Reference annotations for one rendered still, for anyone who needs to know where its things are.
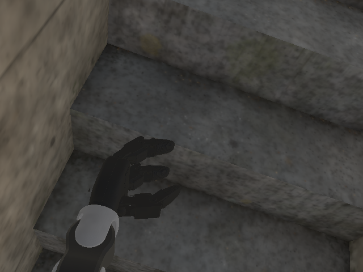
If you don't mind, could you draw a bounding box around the left robot forearm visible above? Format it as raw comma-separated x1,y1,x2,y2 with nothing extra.
52,205,119,272

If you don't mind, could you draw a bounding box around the left robot hand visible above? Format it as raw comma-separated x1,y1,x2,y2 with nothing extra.
88,136,182,219

